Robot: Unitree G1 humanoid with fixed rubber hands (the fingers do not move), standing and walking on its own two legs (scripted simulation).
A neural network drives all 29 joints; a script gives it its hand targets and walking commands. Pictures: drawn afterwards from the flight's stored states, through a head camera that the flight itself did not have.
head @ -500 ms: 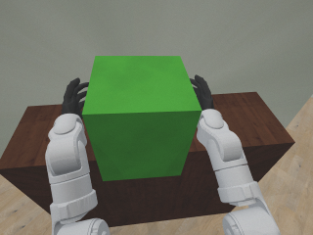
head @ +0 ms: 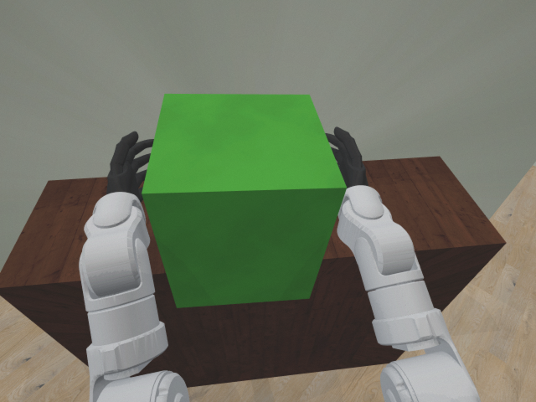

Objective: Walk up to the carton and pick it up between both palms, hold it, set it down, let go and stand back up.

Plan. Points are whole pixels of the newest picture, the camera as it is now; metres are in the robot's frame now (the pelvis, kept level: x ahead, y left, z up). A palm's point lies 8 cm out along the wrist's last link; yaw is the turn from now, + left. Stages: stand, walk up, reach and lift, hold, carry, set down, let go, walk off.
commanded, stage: hold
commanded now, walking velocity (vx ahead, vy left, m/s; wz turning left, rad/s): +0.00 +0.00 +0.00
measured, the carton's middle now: (241, 203) +0.37 +0.02 +0.12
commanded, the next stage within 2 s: none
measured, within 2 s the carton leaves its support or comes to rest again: neither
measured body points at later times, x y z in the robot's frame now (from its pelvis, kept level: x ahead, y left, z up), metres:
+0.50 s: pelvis +0.00 +0.00 +0.00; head -0.01 +0.00 +0.45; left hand +0.35 +0.16 +0.18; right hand +0.37 -0.14 +0.17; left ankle +0.02 +0.12 -0.76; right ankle -0.02 -0.10 -0.76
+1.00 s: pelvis +0.00 +0.00 +0.00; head -0.02 +0.00 +0.45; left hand +0.35 +0.16 +0.18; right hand +0.36 -0.14 +0.17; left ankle +0.02 +0.12 -0.76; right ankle -0.02 -0.10 -0.76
